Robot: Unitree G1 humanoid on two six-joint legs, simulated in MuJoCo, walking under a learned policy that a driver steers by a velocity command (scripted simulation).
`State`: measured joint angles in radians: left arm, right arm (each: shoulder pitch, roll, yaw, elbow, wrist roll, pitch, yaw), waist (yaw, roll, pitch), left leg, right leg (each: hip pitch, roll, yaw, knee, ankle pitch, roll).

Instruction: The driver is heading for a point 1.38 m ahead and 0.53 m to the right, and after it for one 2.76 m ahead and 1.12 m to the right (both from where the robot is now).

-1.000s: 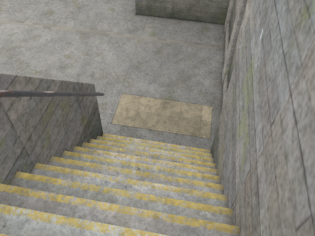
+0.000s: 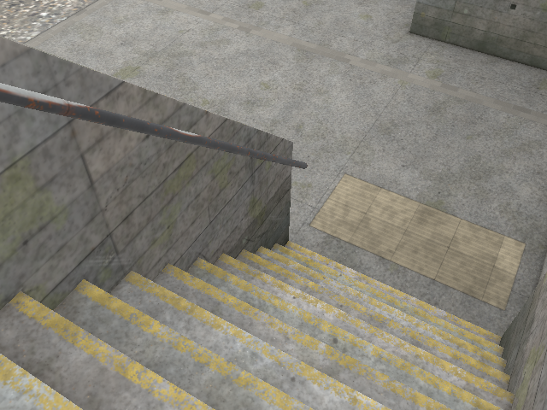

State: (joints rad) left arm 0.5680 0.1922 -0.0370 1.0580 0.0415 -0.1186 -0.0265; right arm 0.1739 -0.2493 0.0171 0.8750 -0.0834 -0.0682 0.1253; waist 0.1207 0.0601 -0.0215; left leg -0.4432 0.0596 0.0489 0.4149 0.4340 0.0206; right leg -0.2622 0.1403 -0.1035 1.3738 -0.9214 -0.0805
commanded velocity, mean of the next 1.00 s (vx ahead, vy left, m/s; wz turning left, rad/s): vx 0.06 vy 0.00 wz -0.39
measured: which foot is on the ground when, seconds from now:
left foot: up 0.00-0.00, down 0.02-0.48, up 0.50-0.88, down 0.90-1.00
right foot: down 0.00-0.00, up 0.02-0.36, down 0.38-0.98, up 1.00-1.00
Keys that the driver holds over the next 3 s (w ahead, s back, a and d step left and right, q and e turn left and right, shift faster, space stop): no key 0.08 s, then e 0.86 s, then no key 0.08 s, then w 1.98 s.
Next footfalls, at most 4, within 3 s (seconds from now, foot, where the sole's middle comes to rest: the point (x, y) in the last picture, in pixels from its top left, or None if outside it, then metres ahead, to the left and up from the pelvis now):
0.02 left None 0.13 0.07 -0.84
0.38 right None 0.08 -0.15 -0.84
0.90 left None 0.16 0.03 -0.84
1.38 right None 0.05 -0.20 -0.84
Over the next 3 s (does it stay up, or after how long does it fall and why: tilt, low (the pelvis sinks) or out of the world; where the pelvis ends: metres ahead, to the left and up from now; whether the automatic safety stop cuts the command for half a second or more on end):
stays up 0.77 -0.32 -0.80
